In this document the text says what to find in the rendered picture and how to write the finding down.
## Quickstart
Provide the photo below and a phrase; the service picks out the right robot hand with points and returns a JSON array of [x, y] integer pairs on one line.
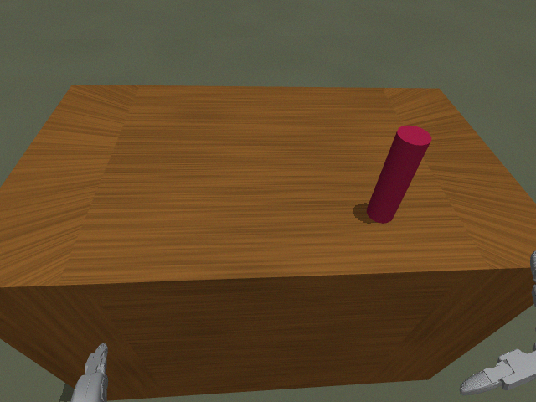
[[513, 368]]

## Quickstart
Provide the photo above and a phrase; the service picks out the left robot hand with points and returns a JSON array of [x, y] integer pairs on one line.
[[92, 387]]

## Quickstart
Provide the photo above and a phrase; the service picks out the can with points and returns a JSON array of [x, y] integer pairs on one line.
[[407, 150]]

